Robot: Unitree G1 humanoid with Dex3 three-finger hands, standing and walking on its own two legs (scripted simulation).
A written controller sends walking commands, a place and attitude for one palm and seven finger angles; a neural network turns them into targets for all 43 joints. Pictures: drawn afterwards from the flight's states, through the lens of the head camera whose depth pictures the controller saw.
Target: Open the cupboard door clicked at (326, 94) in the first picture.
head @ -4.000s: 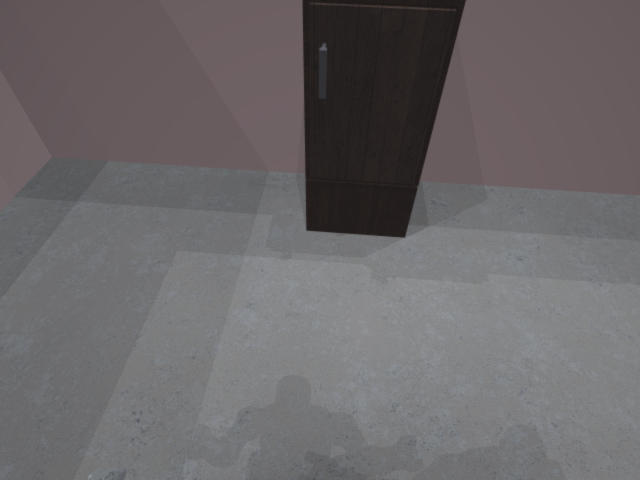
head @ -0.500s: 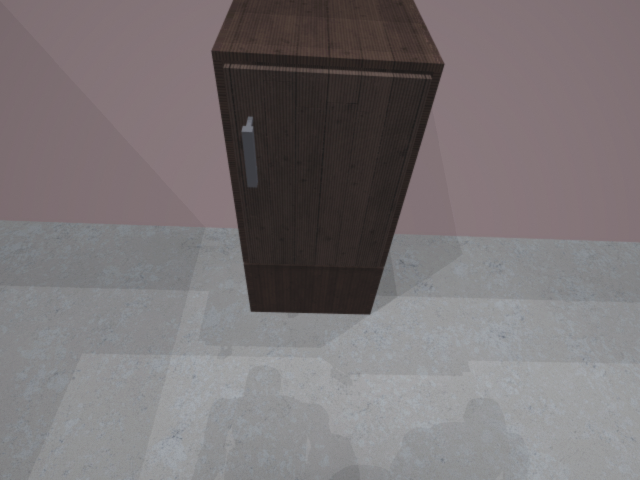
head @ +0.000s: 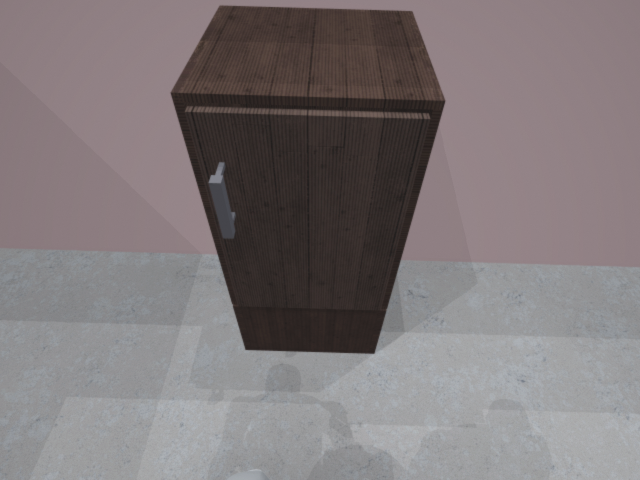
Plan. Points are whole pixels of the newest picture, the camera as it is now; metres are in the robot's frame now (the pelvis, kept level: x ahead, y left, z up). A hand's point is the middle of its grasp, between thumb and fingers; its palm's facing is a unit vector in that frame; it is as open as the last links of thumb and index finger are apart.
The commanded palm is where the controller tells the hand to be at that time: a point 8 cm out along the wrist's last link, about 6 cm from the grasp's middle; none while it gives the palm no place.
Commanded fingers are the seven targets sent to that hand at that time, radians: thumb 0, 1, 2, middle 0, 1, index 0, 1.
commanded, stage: come to a stop and stand still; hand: left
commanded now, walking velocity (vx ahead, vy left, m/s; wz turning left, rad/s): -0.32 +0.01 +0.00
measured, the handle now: (225, 201) +0.58 +0.22 -0.03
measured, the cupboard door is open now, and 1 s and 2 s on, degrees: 0 0 0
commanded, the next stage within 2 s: look again from close up in 0.98 s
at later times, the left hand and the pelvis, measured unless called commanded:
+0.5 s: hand out of the picture +0.06 +0.18 -0.17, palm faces +0.02 -0.96 -0.30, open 7.4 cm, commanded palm none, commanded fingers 0.00 0.90 0.90 -0.20 -0.30 -0.20 -0.30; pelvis +0.02 -0.02 -0.01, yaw -2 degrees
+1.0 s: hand out of the picture +0.01 +0.14 -0.17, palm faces +0.02 -0.98 -0.18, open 7.3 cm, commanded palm none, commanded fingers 0.00 0.90 0.90 -0.20 -0.30 -0.20 -0.30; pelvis -0.01 -0.04 +0.00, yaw -2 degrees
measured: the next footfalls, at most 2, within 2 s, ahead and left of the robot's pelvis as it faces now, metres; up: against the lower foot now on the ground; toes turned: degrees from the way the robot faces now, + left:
left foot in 0.08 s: +0.14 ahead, +0.12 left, +0.00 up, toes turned +7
right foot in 0.46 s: +0.05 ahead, -0.13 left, +0.00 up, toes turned -5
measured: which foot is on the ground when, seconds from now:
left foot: up 0.00-0.06, down 0.08-0.46, up 0.48-0.70, down 0.72-1.00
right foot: down 0.00-0.16, up 0.18-0.44, down 0.46-1.00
